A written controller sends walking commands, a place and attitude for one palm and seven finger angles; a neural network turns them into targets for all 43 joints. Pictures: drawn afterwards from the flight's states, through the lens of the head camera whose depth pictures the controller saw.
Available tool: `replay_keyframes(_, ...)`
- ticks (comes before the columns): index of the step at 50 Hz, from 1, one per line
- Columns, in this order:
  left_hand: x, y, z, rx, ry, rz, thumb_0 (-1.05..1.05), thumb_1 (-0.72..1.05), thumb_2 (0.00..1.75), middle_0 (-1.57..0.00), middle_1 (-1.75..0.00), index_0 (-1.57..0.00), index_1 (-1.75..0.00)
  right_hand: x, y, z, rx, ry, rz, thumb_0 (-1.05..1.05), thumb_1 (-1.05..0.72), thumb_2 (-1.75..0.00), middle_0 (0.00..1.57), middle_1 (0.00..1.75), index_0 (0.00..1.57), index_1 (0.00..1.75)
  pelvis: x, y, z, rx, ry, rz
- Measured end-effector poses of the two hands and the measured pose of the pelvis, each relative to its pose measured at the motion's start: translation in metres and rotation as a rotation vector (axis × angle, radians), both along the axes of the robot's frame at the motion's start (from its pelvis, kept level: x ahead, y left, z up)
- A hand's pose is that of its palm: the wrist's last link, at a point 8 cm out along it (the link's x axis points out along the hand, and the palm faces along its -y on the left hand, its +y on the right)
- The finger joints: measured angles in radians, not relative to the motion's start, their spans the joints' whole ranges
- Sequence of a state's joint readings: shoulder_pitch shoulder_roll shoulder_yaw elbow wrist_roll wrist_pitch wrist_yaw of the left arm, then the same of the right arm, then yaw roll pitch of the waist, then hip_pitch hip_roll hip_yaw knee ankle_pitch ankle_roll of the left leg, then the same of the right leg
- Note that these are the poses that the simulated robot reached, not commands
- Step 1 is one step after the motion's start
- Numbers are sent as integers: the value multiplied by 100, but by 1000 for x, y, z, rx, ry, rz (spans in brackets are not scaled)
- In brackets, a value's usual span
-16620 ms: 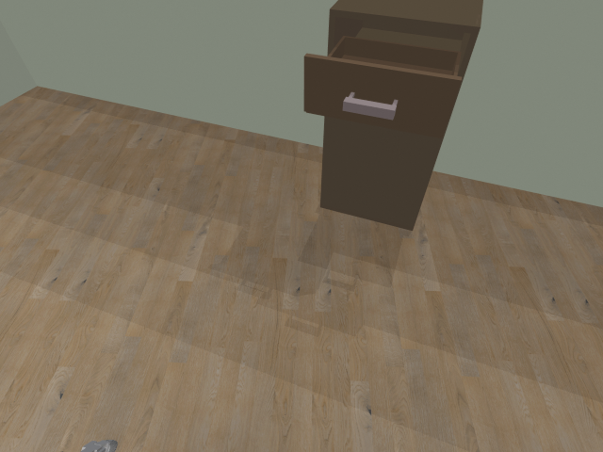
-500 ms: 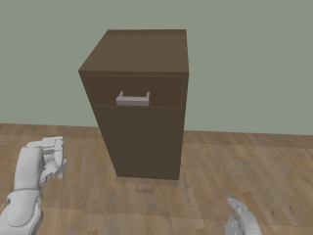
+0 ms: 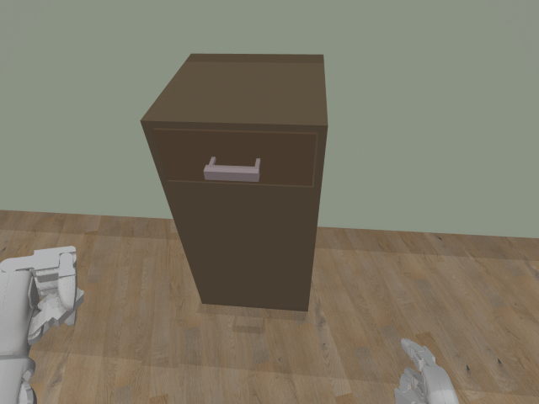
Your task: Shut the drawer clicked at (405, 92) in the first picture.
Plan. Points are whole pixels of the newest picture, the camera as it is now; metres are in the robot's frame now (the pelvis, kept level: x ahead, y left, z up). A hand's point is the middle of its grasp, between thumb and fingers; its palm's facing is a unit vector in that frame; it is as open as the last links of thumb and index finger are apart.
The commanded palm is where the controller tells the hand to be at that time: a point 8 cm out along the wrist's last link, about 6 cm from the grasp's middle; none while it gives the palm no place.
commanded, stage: step back with the hand held close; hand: left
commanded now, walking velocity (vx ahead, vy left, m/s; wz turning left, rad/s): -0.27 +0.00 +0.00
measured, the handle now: (233, 167) +0.64 +0.17 -0.01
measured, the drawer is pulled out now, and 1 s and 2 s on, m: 0.00 0.00 0.00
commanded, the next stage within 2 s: stop stepping back and stand still in 1.44 s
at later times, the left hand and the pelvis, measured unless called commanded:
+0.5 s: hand (44, 320) +0.15 +0.27 +0.15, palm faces +0.29 -0.81 -0.51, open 3.3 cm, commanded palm +0.09 +0.31 +0.17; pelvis -0.04 +0.03 +0.00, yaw -1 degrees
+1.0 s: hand out of the picture +0.10 +0.28 +0.16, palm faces +0.33 -0.80 -0.50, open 3.3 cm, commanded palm +0.02 +0.32 +0.17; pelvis -0.10 +0.04 -0.01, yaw +1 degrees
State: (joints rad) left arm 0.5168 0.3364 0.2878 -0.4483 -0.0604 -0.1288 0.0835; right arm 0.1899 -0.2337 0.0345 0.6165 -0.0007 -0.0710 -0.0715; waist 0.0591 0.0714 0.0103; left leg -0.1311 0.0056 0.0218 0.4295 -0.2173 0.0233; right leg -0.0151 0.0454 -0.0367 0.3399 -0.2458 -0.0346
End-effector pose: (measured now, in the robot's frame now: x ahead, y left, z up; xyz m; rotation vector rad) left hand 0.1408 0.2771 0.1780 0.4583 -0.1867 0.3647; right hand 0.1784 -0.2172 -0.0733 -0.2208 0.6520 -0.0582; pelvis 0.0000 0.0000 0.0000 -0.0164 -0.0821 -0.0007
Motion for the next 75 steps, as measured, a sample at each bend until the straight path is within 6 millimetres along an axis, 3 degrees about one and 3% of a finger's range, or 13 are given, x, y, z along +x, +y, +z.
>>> replay_keyframes(4, 7, 7, 8, 63, -12, -20, 2, 89, 89, -140, -160, -141, -160, -4, -2, -1, 3, 31, -30, 1, -91, -90, 20, 30, 21, 30, -1, 4, 0, -5, 41, -7)
replay_keyframes(9, 13, 8, -3, 71, 71, -67, 2, 89, 89, -140, -160, -141, -160, -17, -9, -6, -7, 87, -96, 1, -91, -90, 20, 30, 21, 30, -4, 13, 1, 3, 77, -17)
replay_keyframes(15, 6, 16, -7, 94, 109, -94, 2, 89, 89, -140, -160, -140, -160, -35, -9, -9, -26, 134, -136, 1, -91, -90, 20, 30, 20, 30, -13, 21, -1, 6, 93, -21)
replay_keyframes(29, -40, 30, -5, 126, 27, -80, 2, 89, 89, -140, -160, -141, -160, -68, 12, -5, -29, 73, -109, 1, -91, -90, 20, 30, 20, 30, -56, 32, -8, -8, 90, -12)
replay_keyframes(37, -67, 29, -4, 148, -26, -65, 2, 89, 89, -140, -160, -141, -160, -91, 12, -10, -45, 59, -86, 1, -91, -90, 20, 30, 21, 30, -79, 29, -14, -17, 80, -5)
replay_keyframes(44, -76, 28, -5, 99, -109, -106, 2, 88, 89, -140, -160, -141, -160, -120, 6, -13, -88, 105, -114, 1, -91, -90, 20, 30, 21, 30, -93, 34, -17, -37, 78, -4)
replay_keyframes(53, -88, 47, 8, 177, -114, -109, 2, 88, 89, -140, -160, -141, -160, -147, 16, -4, -90, 108, -128, 1, -91, -90, 20, 30, 20, 30, -108, 38, -10, -71, 125, 9)
replay_keyframes(57, -102, 39, 8, 140, -103, -121, 2, 89, 89, -140, -160, -141, -160, -148, 22, -3, -66, 93, -85, 1, -91, -90, 20, 30, 21, 30, -120, 34, -9, -46, 173, -28)
replay_keyframes(61, -110, 18, 0, 133, -101, -201, 2, 89, 89, -140, -160, -141, -160, -153, 21, -13, -51, 84, -56, 1, -91, -90, 20, 30, 21, 30, -147, 29, -16, -25, 172, -67)
replay_keyframes(67, -137, 5, 9, 150, -125, -280, 2, 88, 89, -140, -160, -141, -160, -187, 12, -11, -18, 53, -120, 1, -91, -90, 20, 30, 21, 30, -173, 23, -18, -53, 105, -46)
replay_keyframes(71, -160, 17, 11, 146, -146, -229, 2, 88, 89, -140, -160, -141, -160, -213, 0, -9, -60, 66, -160, 1, -91, -90, 20, 30, 21, 30, -172, 25, -18, -41, 83, -47)
replay_keyframes(75, -164, 32, 3, 97, -185, -166, 1, 88, 89, -141, -160, -141, -160, -233, -6, -12, -113, 104, -179, 1, -91, -90, 20, 30, 21, 30, -179, 33, -20, -35, 68, -44)
